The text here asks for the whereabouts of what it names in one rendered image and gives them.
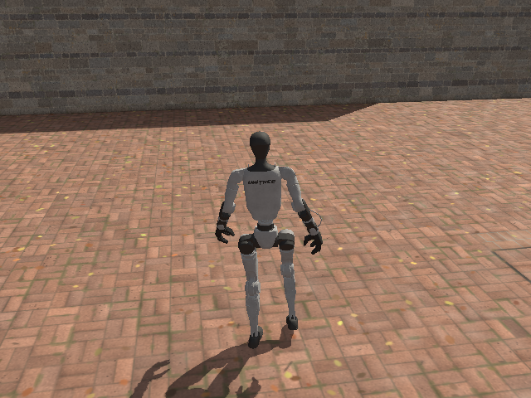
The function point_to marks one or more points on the left robot shin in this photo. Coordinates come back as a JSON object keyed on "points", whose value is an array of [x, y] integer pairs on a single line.
{"points": [[252, 308]]}

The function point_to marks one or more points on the robot right upper arm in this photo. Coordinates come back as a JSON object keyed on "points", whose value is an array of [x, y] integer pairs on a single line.
{"points": [[288, 174]]}

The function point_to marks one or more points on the left robot forearm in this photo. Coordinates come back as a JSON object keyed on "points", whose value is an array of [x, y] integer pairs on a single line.
{"points": [[222, 219]]}

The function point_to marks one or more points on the right robot foot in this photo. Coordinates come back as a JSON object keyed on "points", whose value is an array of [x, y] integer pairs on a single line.
{"points": [[293, 323]]}

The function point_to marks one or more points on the right robot forearm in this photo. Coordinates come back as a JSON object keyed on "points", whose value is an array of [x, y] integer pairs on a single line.
{"points": [[308, 220]]}

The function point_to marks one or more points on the right robot hand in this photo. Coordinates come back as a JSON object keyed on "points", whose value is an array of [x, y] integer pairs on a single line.
{"points": [[317, 241]]}

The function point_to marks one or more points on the left robot hand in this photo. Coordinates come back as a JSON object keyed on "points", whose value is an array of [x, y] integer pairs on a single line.
{"points": [[226, 231]]}

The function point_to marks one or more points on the robot left upper arm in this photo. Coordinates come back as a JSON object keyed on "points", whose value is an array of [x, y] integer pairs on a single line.
{"points": [[231, 191]]}

